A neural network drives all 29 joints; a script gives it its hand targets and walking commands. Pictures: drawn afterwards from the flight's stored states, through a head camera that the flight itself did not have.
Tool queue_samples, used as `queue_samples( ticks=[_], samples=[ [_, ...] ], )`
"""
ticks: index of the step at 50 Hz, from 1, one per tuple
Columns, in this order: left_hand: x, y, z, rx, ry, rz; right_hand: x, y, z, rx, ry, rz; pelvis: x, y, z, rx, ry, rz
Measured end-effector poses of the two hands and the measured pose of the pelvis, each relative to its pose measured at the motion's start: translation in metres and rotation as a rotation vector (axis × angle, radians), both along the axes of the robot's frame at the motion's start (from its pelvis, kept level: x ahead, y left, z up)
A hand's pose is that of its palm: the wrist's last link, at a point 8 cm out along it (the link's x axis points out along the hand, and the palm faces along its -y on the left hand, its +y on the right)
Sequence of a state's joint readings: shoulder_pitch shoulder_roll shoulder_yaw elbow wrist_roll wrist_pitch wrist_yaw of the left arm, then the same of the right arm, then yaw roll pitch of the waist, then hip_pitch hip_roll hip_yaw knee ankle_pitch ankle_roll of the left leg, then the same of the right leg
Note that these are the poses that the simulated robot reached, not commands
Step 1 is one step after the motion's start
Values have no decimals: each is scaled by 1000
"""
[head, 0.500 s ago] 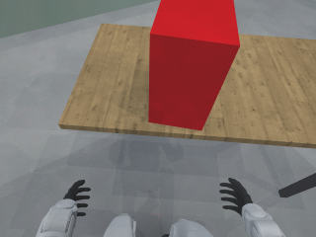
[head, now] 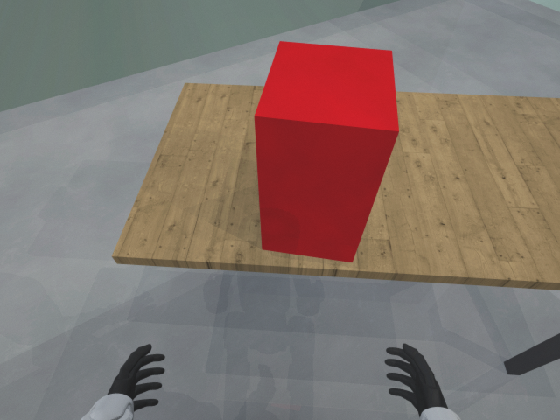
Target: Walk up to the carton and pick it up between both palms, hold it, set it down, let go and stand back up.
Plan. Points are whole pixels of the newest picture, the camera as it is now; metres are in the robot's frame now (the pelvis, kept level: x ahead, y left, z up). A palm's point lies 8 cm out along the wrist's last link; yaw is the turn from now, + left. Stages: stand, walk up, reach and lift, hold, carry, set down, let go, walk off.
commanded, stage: reach and lift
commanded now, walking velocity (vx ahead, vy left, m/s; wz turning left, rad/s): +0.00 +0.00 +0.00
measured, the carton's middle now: (319, 161) +0.49 -0.02 +0.08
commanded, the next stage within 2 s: none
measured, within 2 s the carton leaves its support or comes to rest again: neither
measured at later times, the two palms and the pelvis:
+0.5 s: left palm (127, 375) +0.18 +0.24 -0.04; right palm (436, 390) +0.18 -0.18 -0.03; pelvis +0.02 +0.03 +0.01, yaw -1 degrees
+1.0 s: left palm (139, 335) +0.22 +0.22 +0.00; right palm (438, 358) +0.21 -0.18 +0.01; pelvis +0.03 +0.04 +0.01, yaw -3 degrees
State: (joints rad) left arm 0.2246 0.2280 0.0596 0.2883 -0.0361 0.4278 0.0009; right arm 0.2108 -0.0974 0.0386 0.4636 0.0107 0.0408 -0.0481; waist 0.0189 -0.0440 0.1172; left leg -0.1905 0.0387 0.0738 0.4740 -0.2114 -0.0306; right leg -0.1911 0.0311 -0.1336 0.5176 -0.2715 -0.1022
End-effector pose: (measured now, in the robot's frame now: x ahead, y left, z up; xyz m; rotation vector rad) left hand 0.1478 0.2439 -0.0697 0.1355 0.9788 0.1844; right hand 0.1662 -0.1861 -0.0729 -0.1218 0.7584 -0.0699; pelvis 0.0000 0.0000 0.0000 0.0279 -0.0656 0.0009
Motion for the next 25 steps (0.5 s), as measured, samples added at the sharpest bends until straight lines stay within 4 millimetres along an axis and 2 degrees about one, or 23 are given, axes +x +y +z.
queue_samples(
  ticks=[8, 18, 25],
  samples=[
    [-4, -2, 1, -17, -76, 11, -5, -12, 14, -35, -29, -19, 10, 7, 7, -6, 7, -7],
    [20, -7, 16, -34, -215, -41, 3, -1, 28, -3, -109, -35, 18, 18, 10, -15, 8, -14],
    [28, -8, 28, -44, -287, -50, 10, 1, 42, 5, -170, -44, 23, 26, 12, -22, -1, -25]
  ],
)
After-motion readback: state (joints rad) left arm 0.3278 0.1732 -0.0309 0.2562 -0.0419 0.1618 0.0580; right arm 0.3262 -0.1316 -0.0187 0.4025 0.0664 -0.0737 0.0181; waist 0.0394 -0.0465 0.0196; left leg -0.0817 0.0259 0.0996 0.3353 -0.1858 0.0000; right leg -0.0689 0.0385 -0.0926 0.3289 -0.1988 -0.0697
